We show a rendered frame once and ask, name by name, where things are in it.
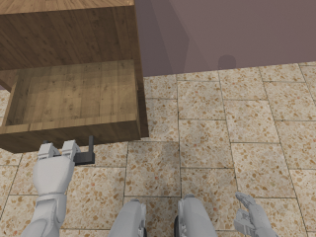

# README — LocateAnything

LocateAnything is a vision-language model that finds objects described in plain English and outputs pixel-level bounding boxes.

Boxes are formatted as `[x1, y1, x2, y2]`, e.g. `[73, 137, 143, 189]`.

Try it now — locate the robot left thigh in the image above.
[107, 200, 146, 237]

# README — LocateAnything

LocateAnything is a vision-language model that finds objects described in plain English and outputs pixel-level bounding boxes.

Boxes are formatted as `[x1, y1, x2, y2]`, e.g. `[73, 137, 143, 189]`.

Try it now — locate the handle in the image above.
[37, 135, 96, 166]

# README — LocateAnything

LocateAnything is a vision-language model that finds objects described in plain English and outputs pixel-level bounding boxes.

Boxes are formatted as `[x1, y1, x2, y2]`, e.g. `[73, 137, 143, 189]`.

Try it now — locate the right robot hand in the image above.
[233, 192, 273, 237]

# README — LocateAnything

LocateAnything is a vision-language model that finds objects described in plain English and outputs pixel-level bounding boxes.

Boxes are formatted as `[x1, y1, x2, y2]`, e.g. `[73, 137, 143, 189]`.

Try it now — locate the left robot hand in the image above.
[33, 139, 81, 197]

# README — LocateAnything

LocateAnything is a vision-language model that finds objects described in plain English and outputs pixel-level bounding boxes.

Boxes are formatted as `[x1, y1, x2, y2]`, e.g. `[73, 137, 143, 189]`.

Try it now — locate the cabinet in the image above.
[0, 0, 149, 138]

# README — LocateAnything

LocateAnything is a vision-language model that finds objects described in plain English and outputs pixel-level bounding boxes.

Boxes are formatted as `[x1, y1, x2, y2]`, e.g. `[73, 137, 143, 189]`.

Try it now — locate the right robot shin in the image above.
[179, 194, 195, 237]

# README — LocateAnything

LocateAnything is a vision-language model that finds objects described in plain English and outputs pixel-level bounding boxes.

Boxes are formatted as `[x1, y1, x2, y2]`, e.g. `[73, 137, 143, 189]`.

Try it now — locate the robot left forearm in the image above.
[20, 193, 67, 237]

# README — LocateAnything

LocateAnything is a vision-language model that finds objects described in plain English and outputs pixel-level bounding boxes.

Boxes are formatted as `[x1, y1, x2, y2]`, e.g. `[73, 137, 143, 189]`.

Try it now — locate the drawer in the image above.
[0, 59, 141, 154]

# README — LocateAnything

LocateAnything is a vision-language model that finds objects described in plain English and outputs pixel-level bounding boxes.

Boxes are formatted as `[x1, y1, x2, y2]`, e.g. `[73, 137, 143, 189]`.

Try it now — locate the robot right forearm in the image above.
[254, 227, 279, 237]

